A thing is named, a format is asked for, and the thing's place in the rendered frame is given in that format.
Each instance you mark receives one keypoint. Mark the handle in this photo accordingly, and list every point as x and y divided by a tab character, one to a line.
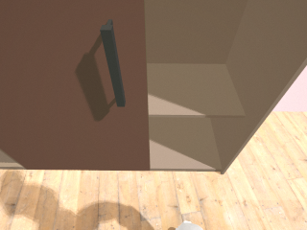
109	42

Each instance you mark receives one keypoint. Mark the wardrobe door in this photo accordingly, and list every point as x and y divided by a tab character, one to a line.
5	158
57	104

